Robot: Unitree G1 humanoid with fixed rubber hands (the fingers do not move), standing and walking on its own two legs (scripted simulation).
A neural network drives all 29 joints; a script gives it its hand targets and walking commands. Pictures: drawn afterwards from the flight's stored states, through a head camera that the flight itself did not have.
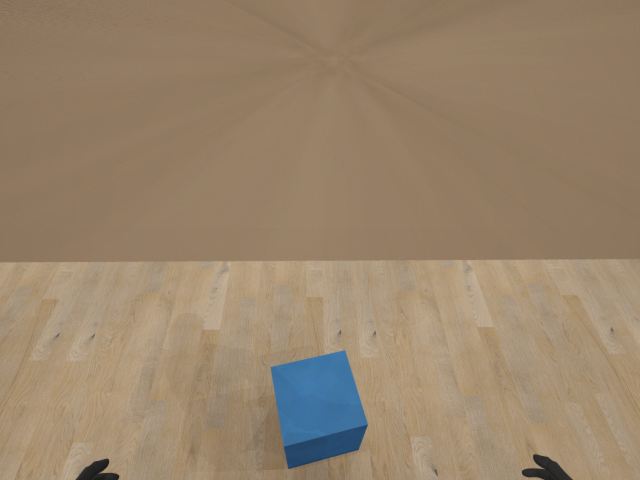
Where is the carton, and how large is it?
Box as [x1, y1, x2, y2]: [271, 350, 367, 468]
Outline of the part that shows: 344,350 271,367 288,468 358,449 367,423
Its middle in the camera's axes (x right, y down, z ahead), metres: -0.01 +0.48 +1.08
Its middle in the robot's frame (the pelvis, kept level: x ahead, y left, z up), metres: +0.41 +0.00 -0.66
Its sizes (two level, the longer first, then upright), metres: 0.210 0.200 0.250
